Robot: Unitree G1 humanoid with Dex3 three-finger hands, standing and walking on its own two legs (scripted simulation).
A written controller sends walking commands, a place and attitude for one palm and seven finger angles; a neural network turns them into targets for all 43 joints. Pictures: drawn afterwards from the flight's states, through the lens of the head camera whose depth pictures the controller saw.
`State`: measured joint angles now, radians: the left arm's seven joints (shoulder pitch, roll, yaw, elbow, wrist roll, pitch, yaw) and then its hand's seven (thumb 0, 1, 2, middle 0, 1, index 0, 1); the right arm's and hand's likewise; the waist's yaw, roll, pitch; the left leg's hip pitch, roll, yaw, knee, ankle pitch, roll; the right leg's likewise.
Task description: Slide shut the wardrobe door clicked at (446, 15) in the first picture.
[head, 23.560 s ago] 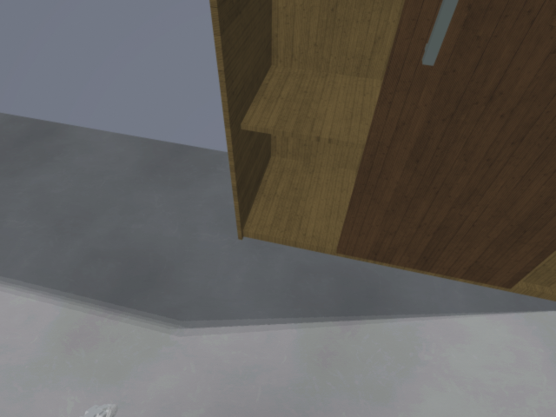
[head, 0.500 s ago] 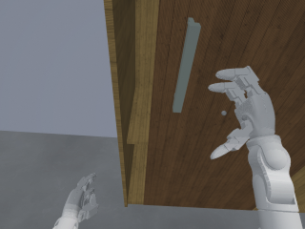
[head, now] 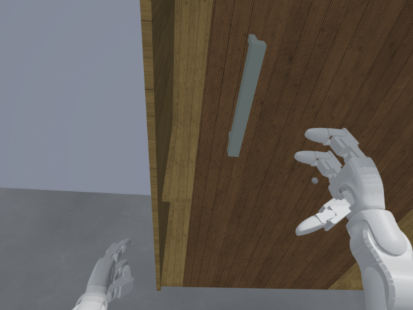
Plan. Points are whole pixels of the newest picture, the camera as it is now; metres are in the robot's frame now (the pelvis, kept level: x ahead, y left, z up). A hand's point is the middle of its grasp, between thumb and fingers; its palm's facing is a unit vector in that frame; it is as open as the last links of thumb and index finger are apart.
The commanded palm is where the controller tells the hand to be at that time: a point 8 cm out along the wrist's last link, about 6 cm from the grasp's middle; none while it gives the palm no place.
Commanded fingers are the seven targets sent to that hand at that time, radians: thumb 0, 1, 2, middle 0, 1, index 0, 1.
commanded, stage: draw the hand back to the body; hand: right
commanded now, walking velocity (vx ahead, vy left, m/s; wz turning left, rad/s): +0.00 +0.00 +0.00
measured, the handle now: (241, 100) +0.43 -0.05 +0.25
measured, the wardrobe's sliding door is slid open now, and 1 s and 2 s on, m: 0.10 0.10 0.10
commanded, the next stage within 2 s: step back with the hand held close in 1.32 s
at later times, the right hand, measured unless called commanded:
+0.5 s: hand (363, 217) +0.21 -0.21 +0.19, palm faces +0.31 +0.92 -0.23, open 13.2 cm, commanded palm +0.17 -0.26 +0.20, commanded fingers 0.00 -0.14 -0.53 0.23 0.75 0.23 0.75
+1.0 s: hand (405, 240) +0.19 -0.29 +0.16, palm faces +0.45 +0.82 -0.36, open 8.3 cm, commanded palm +0.15 -0.32 +0.18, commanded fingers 0.00 -0.90 -0.90 0.20 0.30 0.20 0.30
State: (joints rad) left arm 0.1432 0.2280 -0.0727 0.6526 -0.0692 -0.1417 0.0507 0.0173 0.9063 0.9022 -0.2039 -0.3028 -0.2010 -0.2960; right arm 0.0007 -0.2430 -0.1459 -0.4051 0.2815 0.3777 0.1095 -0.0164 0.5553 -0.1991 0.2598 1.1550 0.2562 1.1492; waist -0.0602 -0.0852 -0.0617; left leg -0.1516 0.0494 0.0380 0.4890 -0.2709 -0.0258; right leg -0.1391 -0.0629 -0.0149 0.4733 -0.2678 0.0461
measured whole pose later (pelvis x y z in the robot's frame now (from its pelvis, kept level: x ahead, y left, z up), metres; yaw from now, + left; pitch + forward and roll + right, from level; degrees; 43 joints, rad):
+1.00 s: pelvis +0.00 -0.03 +0.00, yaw +1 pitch -5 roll +1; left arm 0.19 0.21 0.00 0.66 0.00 -0.18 0.07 0.02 0.91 0.90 -0.20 -0.30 -0.20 -0.30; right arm 0.46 -0.34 -0.34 -0.38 0.07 -0.12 -0.10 0.00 -0.68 -0.80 0.22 0.43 0.22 0.42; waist -0.08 -0.04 0.01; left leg -0.09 0.06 0.01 0.41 -0.24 -0.06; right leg -0.10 -0.05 -0.04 0.47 -0.28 0.01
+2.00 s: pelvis -0.06 -0.05 -0.01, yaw +2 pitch -1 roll +1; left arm 0.21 0.18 -0.01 0.57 0.00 -0.09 0.07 0.01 0.91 0.90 -0.21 -0.30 -0.20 -0.30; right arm 0.49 -0.40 -0.44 -0.51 0.03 -0.25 -0.14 0.01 -0.89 -0.90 0.22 0.31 0.21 0.30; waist -0.02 0.02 0.03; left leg -0.35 0.08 -0.02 0.54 -0.18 -0.08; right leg -0.37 -0.03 -0.06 0.63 -0.25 -0.03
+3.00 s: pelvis -0.25 -0.06 -0.02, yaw -1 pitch -2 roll +0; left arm 0.21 0.18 -0.01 0.66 0.01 -0.14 0.06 0.01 0.90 0.90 -0.21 -0.30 -0.20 -0.30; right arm 0.42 -0.39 -0.44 -0.54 0.05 -0.27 -0.14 0.01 -0.88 -0.90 0.21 0.31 0.21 0.30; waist -0.06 0.04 0.01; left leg -0.31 0.01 -0.02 0.66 -0.32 0.02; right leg -0.63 -0.02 -0.06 1.02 -0.37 0.02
